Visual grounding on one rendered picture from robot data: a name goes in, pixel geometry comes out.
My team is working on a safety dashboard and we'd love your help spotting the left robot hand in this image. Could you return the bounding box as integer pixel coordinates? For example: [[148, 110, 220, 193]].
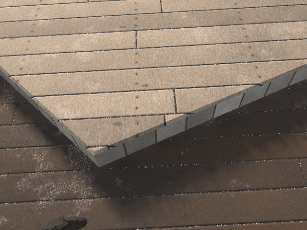
[[40, 216, 87, 230]]

